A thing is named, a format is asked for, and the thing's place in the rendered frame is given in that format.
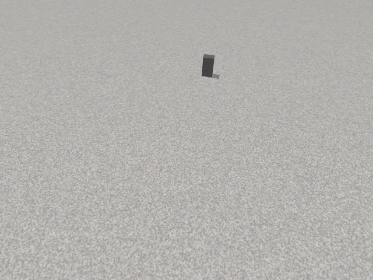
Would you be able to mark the carton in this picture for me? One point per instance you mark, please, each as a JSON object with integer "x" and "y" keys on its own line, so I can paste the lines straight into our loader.
{"x": 207, "y": 67}

